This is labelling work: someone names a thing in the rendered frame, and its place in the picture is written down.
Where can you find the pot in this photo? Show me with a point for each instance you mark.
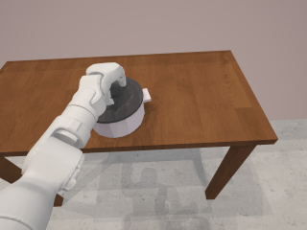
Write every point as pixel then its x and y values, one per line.
pixel 127 126

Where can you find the left robot forearm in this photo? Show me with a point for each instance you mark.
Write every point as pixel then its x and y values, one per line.
pixel 73 126

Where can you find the lid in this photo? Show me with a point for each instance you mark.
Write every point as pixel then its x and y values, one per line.
pixel 129 100

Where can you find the knob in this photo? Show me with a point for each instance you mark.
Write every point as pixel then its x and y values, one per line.
pixel 113 91

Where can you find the table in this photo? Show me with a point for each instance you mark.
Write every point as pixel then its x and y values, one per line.
pixel 198 100

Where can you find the robot left upper arm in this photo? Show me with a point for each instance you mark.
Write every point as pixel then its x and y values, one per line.
pixel 27 203

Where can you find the robot left hand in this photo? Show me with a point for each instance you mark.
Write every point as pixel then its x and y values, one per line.
pixel 115 72

